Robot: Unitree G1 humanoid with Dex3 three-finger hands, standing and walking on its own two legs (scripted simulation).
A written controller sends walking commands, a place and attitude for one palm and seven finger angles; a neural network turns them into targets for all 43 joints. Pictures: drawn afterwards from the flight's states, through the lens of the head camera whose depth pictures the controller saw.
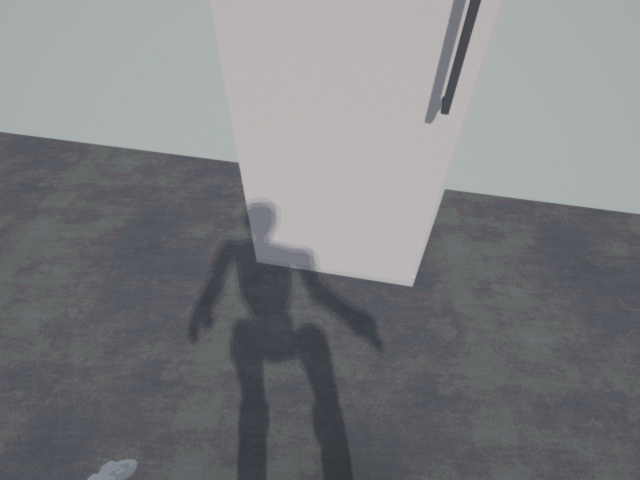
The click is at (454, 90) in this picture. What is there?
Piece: fridge door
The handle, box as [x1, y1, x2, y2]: [441, 0, 480, 114]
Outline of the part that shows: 480,0 470,0 446,92 442,99 441,113 448,113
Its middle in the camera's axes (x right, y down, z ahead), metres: +0.28 -0.38 +0.77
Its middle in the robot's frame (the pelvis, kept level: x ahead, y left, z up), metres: +0.87 -0.22 +0.16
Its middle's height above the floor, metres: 0.93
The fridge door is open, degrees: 0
